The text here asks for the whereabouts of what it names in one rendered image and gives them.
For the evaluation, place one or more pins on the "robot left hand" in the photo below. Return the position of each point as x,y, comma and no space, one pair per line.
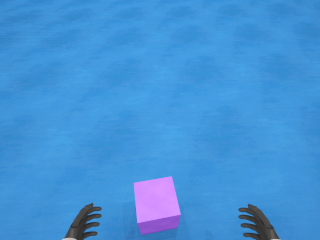
80,224

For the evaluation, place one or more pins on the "robot right hand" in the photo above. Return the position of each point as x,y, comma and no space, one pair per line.
263,227

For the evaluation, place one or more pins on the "carton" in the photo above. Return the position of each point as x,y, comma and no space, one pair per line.
157,207

